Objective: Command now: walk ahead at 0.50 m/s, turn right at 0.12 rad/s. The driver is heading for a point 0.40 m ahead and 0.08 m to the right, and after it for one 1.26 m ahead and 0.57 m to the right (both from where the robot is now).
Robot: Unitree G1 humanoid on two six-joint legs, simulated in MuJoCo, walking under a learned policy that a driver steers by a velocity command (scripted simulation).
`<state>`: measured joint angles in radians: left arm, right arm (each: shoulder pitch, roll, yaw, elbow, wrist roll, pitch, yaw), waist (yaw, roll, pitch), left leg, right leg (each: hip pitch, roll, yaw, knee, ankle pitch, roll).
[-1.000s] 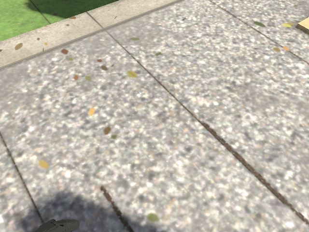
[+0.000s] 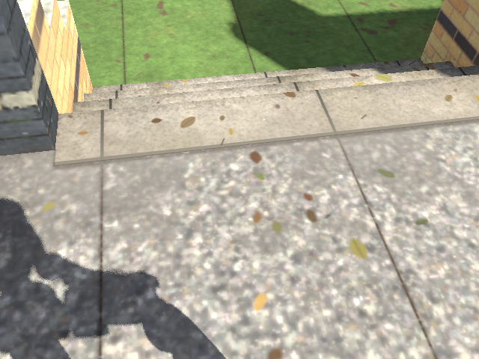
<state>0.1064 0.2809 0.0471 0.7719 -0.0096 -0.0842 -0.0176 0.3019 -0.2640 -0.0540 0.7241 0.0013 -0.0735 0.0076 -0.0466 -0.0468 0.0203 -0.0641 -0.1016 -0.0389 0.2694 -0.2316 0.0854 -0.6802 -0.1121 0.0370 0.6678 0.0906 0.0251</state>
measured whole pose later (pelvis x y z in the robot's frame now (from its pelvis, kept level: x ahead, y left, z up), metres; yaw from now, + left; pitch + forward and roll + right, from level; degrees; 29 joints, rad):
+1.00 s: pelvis +0.55 -0.12 +0.00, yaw -32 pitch +1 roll +2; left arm 0.15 0.31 0.07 0.65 -0.02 -0.02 -0.02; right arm 0.33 -0.28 -0.07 0.80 -0.01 -0.09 0.00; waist -0.08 -0.04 0.03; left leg -0.04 -0.01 0.15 0.27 -0.25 0.01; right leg -0.71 -0.10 0.05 0.87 -0.06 0.01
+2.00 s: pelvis +1.03 -0.45 +0.00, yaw -22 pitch +2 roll +1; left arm 0.18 0.25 -0.01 0.71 0.07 -0.07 -0.03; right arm 0.35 -0.24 -0.03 0.77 -0.04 -0.12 0.06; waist -0.05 -0.03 0.00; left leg -0.20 -0.14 -0.06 0.39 -0.22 0.10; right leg -0.69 -0.13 0.09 0.91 -0.15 0.06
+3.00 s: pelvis +1.22 -0.54 +0.00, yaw -18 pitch -1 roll +0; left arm 0.30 0.20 0.01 1.06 0.01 0.01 0.03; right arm 0.27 -0.20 0.02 1.03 -0.01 0.00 -0.03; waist 0.01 0.00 0.01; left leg -0.10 -0.03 -0.02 0.38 -0.25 0.03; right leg -0.20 0.01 -0.04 0.37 -0.14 -0.02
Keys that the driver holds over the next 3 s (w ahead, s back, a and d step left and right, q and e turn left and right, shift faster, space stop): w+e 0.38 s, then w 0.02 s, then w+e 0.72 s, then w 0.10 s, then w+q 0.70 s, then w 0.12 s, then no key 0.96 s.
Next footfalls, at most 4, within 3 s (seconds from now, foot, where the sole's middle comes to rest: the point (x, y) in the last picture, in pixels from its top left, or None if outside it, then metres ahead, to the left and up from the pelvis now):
0.18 right None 0.28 -0.15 -0.78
0.66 left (235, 320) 0.59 -0.01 -0.78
1.16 right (358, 284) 0.69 -0.39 -0.78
1.72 left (337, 184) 1.08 -0.39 -0.78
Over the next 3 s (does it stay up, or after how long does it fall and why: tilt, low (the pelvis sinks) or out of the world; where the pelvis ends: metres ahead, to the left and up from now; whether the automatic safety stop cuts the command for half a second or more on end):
stays up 1.22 -0.54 0.00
